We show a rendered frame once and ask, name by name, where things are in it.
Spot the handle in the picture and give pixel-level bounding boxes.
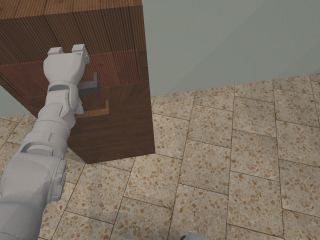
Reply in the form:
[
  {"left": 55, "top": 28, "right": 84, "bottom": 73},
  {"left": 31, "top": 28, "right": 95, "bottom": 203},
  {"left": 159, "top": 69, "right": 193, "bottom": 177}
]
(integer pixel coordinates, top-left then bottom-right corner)
[
  {"left": 74, "top": 108, "right": 111, "bottom": 123},
  {"left": 77, "top": 72, "right": 100, "bottom": 96}
]

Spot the robot right shin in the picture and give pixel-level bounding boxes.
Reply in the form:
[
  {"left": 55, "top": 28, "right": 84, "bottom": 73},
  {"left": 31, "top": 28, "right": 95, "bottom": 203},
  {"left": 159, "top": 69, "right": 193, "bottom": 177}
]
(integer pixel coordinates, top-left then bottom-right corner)
[{"left": 185, "top": 231, "right": 197, "bottom": 238}]

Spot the cabinet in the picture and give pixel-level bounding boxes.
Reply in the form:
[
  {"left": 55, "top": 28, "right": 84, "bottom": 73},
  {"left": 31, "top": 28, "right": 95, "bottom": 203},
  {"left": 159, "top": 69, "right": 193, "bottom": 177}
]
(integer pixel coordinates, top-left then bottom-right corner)
[{"left": 0, "top": 0, "right": 156, "bottom": 165}]

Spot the robot left upper arm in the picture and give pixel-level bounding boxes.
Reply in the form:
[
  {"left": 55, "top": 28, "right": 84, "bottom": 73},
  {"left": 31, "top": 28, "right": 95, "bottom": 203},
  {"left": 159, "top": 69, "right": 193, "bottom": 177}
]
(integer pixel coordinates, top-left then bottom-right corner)
[{"left": 0, "top": 152, "right": 67, "bottom": 240}]

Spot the robot left forearm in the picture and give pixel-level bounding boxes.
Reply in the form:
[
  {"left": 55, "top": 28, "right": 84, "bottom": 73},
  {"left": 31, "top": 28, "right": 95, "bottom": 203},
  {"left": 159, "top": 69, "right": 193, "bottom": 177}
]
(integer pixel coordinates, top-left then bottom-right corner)
[{"left": 0, "top": 81, "right": 79, "bottom": 197}]

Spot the robot left hand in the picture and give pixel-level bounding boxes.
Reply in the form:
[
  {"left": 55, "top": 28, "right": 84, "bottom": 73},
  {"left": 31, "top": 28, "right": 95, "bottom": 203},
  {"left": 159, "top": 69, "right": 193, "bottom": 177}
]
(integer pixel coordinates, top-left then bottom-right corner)
[{"left": 43, "top": 44, "right": 90, "bottom": 115}]

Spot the drawer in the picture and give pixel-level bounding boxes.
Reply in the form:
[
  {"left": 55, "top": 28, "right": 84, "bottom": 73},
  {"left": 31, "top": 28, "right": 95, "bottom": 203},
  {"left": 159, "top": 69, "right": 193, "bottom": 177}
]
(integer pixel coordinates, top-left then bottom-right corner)
[{"left": 0, "top": 49, "right": 142, "bottom": 98}]

